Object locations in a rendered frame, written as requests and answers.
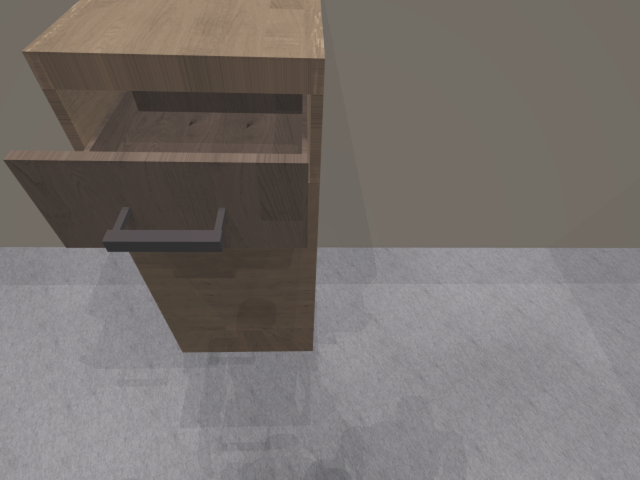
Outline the handle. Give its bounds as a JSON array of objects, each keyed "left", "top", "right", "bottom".
[{"left": 102, "top": 207, "right": 227, "bottom": 252}]

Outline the cabinet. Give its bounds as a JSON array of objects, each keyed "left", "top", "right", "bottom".
[{"left": 22, "top": 0, "right": 325, "bottom": 352}]

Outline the drawer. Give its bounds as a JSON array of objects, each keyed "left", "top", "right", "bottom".
[{"left": 3, "top": 91, "right": 309, "bottom": 248}]

